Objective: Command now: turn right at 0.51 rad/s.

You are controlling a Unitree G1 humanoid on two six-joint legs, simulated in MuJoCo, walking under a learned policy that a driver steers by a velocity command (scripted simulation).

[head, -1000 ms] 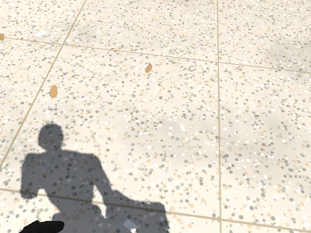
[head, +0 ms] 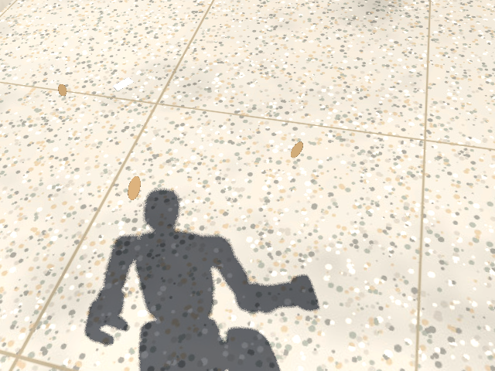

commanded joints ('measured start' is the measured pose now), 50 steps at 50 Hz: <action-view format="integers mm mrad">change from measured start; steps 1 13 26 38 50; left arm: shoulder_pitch -58 -78 -78 -88 -88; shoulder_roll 165 185 80 63 102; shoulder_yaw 36 55 38 -1 15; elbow -84 -128 -165 -150 -135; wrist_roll -25 -32 -29 17 -40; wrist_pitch -17 27 31 -3 -29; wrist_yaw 25 32 27 11 19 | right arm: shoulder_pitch -41 3 52 51 191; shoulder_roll -94 -78 -111 -79 -68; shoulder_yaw -25 -12 -4 37 30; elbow -70 -45 -30 10 121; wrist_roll -7 16 -8 -13 24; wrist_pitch -24 -62 -60 -54 -130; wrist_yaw -7 37 24 41 86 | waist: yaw -19 -4 -43 -49 -97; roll -117 -206 133 -196 -124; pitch -128 -121 -85 -123 9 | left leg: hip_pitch -162 118 398 164 336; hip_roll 14 -59 220 56 8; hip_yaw -76 -64 -152 -6 38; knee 96 -443 -740 -463 -598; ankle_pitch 73 179 650 119 237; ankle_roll -13 -22 266 -12 160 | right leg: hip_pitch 219 144 -251 192 -16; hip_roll -259 -187 4 -231 -192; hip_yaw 337 456 90 285 304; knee -229 -216 394 -258 -308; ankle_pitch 565 368 -108 356 -227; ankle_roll -180 -162 154 -141 -115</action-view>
